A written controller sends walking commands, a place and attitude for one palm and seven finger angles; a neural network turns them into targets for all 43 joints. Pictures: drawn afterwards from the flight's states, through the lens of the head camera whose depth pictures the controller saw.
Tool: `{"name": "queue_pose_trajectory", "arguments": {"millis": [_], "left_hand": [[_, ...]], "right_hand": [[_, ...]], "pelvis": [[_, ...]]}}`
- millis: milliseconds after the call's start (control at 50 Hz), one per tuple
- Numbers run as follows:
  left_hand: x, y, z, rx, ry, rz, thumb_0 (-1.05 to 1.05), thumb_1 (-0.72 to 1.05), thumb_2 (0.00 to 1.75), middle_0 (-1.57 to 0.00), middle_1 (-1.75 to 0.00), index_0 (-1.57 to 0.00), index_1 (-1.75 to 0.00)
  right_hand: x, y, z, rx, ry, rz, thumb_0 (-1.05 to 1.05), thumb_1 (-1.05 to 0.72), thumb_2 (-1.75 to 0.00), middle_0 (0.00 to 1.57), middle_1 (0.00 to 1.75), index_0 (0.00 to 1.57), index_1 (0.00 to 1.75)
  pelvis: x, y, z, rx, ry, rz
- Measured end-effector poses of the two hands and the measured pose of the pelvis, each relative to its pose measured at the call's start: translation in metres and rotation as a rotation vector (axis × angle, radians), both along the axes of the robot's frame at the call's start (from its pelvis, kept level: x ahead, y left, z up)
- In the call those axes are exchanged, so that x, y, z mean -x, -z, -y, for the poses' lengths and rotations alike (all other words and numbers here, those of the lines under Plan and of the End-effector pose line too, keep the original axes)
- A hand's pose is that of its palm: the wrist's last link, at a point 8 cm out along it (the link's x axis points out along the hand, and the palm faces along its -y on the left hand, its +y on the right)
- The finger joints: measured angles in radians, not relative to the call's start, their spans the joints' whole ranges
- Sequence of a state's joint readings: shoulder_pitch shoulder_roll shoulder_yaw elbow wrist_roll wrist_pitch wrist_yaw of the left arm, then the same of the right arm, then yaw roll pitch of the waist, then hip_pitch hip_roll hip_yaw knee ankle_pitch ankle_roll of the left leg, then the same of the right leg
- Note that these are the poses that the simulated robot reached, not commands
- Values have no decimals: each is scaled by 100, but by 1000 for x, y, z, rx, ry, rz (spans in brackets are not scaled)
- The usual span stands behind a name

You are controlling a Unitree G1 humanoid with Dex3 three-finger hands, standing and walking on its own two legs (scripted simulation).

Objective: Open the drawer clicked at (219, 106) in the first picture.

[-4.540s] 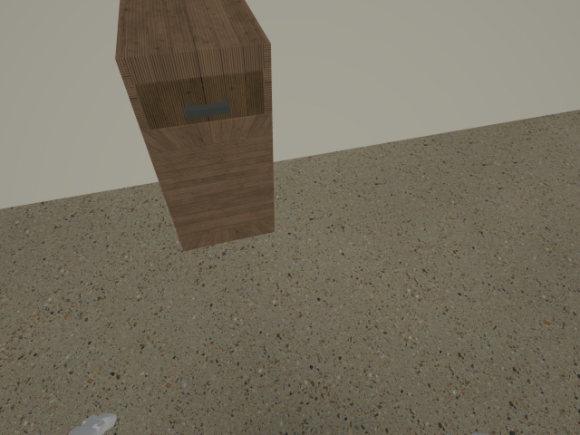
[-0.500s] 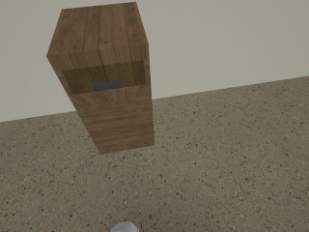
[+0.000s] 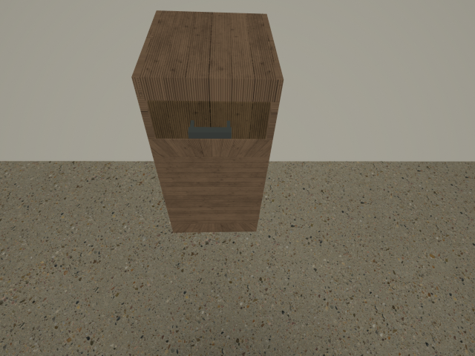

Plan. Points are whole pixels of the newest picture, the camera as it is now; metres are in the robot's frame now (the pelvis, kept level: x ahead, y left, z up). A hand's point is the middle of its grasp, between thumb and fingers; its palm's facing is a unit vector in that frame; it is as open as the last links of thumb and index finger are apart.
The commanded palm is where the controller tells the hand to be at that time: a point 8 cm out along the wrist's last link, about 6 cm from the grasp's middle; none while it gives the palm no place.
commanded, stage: take the last steps up to it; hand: left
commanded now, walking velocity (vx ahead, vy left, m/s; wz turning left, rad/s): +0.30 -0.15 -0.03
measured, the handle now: (210, 128) +0.73 +0.12 -0.09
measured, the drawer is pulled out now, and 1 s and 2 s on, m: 0.00 0.00 0.00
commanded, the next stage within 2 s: come to a stop and stand still in 0.66 s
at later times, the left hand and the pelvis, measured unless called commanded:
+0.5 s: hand out of the picture -0.02 +0.07 -0.17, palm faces +0.13 -0.98 -0.15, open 7.4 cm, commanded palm none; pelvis +0.10 -0.06 -0.01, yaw +2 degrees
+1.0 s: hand (197, 286) +0.29 +0.10 -0.18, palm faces +0.06 -0.96 -0.26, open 7.3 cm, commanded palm none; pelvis +0.23 -0.10 -0.02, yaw +0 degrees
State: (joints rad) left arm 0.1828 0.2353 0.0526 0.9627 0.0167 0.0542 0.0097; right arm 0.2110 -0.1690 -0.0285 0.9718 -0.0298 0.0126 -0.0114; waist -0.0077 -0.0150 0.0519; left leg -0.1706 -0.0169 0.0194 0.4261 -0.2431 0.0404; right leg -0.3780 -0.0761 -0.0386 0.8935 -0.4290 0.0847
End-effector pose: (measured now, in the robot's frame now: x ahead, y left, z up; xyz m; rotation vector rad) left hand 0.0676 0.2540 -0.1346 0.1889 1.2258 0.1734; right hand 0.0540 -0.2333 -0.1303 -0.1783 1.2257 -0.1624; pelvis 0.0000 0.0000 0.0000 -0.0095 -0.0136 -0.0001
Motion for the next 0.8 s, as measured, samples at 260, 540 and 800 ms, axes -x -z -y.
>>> {"name": "queue_pose_trajectory", "arguments": {"millis": [260,540,800], "left_hand": [[18,-3,75,14,-65,-7,0,91,90,-20,-30,-20,-30],[89,6,134,138,-196,-418,0,91,90,-20,-30,-20,-30],[-78,23,95,109,-95,-238,0,91,90,-20,-30,-20,-30]], "right_hand": [[38,29,49,-71,41,-193,1,-91,-90,20,29,20,30],[-118,23,47,-50,-45,-72,1,-91,-90,20,29,20,30],[-214,6,42,-3,20,114,-4,-96,-90,21,30,21,30]], "pelvis": [[-36,4,51,-27,-34,25],[-114,9,56,-2,-41,-6],[-192,8,50,-23,9,20]]}}
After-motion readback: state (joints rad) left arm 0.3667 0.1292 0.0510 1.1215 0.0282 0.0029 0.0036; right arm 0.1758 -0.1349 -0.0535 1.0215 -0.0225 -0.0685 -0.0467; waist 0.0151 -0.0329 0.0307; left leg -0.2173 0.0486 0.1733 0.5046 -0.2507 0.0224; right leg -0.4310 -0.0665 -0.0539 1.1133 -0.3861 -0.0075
